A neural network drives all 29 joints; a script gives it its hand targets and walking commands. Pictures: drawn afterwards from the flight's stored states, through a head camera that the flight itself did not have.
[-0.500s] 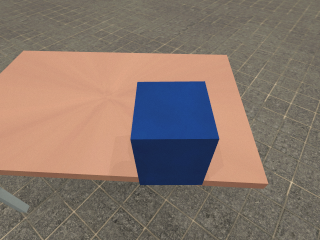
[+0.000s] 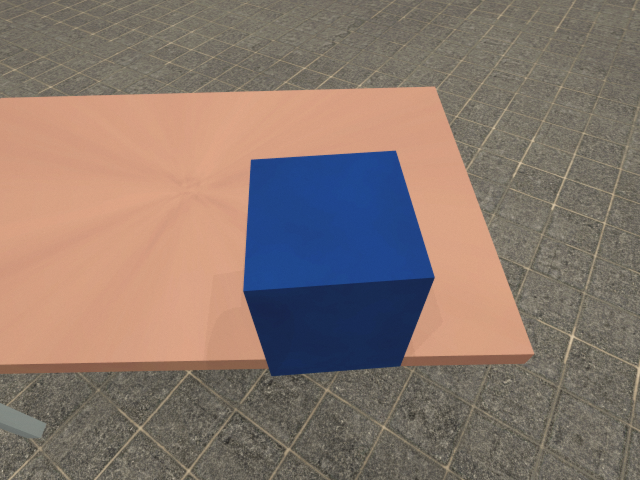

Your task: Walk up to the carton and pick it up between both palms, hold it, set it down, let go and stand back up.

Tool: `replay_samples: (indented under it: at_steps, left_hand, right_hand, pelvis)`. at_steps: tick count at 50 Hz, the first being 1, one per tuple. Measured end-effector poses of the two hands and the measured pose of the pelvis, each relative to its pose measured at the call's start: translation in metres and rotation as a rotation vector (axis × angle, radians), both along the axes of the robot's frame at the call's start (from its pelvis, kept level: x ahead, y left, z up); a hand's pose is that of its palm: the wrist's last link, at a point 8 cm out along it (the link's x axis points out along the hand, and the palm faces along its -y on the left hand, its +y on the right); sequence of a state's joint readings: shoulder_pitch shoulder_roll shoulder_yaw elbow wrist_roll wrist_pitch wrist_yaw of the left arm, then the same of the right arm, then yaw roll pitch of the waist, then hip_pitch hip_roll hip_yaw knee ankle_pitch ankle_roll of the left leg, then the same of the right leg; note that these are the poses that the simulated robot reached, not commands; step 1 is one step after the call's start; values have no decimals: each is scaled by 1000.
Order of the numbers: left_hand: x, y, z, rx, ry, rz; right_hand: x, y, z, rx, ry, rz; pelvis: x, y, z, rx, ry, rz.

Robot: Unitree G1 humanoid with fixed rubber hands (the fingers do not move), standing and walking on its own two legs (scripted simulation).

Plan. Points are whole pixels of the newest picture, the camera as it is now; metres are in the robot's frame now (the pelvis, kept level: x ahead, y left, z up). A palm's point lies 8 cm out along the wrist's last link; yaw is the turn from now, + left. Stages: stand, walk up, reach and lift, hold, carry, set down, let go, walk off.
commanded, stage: walk up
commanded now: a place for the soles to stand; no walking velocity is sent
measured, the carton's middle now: (330, 269) +0.41 +0.01 +0.00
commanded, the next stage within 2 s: reach and lift in 1.28 s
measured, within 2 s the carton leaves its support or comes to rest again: neither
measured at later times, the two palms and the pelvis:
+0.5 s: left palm out of the picture +0.05 +0.25 -0.13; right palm out of the picture +0.00 -0.26 -0.15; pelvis -0.01 +0.00 -0.01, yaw -3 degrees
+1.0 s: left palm out of the picture +0.06 +0.24 -0.13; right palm out of the picture -0.01 -0.26 -0.14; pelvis +0.00 -0.01 +0.00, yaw -4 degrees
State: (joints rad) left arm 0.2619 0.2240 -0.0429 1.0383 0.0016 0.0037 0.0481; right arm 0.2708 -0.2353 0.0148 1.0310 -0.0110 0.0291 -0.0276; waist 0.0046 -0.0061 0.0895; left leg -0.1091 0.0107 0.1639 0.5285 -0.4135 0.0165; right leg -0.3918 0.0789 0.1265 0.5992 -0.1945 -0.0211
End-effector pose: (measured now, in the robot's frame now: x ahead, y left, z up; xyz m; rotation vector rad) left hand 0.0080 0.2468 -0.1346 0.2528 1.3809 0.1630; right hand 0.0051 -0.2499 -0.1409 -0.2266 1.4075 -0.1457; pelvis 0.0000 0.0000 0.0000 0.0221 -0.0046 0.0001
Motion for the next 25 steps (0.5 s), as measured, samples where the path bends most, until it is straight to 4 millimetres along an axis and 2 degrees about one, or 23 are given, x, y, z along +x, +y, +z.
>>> replay_samples:
  at_steps: [7,12,17,25]
  left_hand:
    - [32,3,-3,-1,-83,-28]
    - [45,5,-3,2,-118,-52]
    - [49,5,-1,14,-124,-70]
    - [41,2,4,28,-104,-71]
  right_hand:
    - [9,-2,1,-17,-40,-20]
    - [8,-2,0,-17,-58,-38]
    - [3,-4,-4,-8,-58,-50]
    - [-6,-12,-6,-1,-47,-61]
  pelvis:
    - [1,2,-3,-1,-6,-15]
    - [1,2,-5,5,-15,-29]
    - [0,1,-7,6,-25,-38]
    - [-7,-4,-6,6,-22,-45]
